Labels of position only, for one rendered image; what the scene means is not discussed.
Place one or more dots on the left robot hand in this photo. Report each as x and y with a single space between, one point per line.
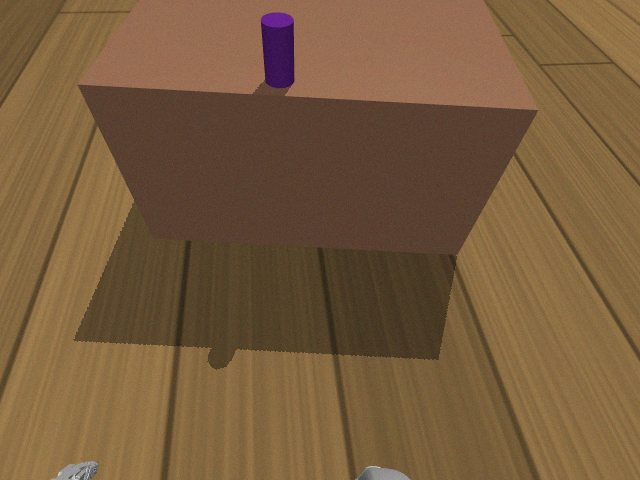
82 471

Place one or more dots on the can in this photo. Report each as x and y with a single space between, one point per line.
278 49

